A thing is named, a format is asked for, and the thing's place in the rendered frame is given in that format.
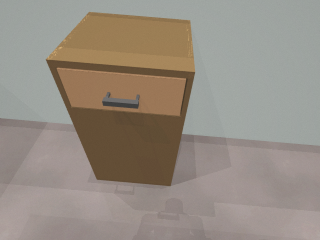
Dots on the cabinet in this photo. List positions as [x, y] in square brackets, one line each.
[125, 146]

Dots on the handle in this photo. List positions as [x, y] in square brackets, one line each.
[119, 102]

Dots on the drawer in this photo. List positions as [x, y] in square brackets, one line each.
[157, 94]

